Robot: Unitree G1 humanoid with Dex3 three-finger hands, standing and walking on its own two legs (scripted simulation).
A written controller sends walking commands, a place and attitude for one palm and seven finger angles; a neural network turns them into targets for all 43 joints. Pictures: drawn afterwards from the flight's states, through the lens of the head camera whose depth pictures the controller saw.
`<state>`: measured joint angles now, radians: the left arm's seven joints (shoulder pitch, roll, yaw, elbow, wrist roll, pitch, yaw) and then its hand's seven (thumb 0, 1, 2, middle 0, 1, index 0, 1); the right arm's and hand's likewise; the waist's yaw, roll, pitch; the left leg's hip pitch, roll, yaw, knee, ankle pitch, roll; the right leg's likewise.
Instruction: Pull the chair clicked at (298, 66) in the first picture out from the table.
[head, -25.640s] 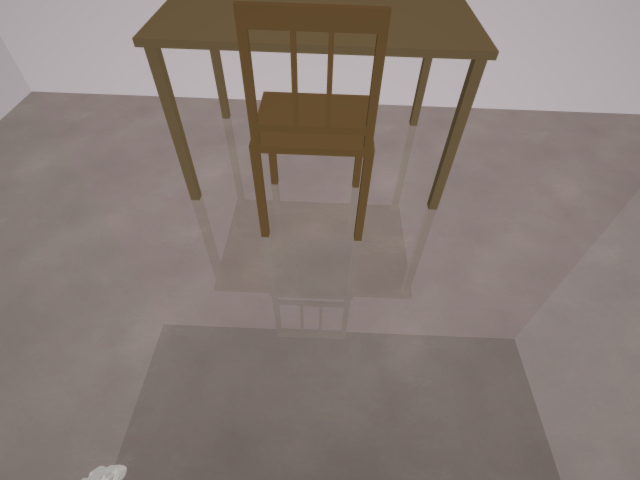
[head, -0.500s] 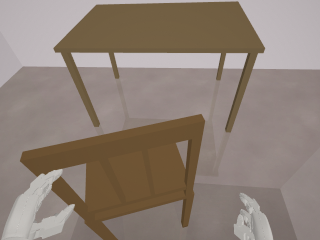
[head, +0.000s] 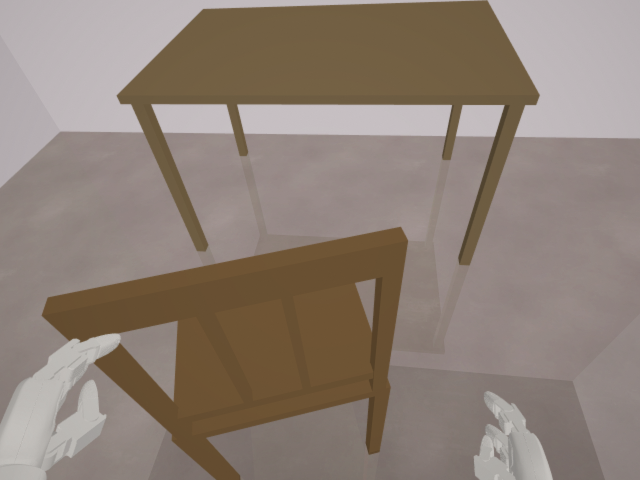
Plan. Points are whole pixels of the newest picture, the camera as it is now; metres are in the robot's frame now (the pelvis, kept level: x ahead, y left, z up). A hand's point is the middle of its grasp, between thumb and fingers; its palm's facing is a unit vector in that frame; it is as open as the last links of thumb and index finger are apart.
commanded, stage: step back with the hand held close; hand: left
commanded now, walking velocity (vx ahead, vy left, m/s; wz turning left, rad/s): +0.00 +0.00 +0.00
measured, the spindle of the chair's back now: (229, 360) +0.29 +0.19 -0.07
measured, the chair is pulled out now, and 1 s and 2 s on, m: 0.59 0.58 0.58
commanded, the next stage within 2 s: stop stepping back and stand still in 1.68 s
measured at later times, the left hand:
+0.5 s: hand (27, 379) +0.15 +0.28 +0.16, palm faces +0.31 -0.78 -0.54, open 7.3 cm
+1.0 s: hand out of the picture +0.09 +0.31 +0.18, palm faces +0.45 -0.73 -0.52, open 7.4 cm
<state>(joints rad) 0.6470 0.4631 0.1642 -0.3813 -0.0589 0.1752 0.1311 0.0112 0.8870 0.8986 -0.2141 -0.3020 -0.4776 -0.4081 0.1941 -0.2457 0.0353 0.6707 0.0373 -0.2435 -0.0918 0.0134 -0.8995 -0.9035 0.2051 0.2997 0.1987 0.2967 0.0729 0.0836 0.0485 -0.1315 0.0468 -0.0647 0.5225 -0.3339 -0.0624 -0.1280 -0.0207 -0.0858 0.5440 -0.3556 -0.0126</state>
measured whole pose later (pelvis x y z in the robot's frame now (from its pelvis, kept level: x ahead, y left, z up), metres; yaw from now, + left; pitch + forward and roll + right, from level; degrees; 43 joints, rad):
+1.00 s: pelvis -0.12 +0.04 -0.01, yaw +0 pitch -1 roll -2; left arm 0.54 0.47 0.47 -0.55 -0.02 -0.19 0.19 0.01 0.89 0.90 -0.21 -0.30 -0.22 -0.31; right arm 0.21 -0.19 0.00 0.59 0.02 -0.13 -0.09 0.01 -0.90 -0.90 0.21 0.30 0.20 0.30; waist 0.00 0.02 0.06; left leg -0.43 0.03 -0.05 0.64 -0.20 -0.01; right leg -0.39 -0.01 -0.04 0.57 -0.22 0.02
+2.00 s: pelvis -0.24 -0.02 +0.00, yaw +0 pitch -1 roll -1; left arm 0.64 0.52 0.48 -0.62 -0.03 -0.25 0.14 0.01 0.88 0.90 -0.21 -0.30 -0.22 -0.31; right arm 0.19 -0.18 -0.02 0.60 0.03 -0.13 -0.04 0.01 -0.90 -0.90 0.21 0.30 0.20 0.30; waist -0.01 0.01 0.09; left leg -0.36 0.10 0.01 0.65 -0.35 -0.03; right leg -0.30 0.01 -0.09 0.55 -0.22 -0.02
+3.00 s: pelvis -0.25 -0.01 +0.01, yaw +1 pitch -1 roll -1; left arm 0.28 0.19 0.02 0.91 0.01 0.03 0.03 -0.06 1.01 0.90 -0.20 -0.30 -0.21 -0.30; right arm 0.33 -0.17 0.01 0.97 -0.02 0.01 -0.03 0.00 -0.93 -0.90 0.21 0.30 0.20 0.30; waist 0.01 -0.05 0.07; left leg -0.18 0.01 0.02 0.49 -0.29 0.01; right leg -0.25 -0.03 -0.10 0.44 -0.17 0.00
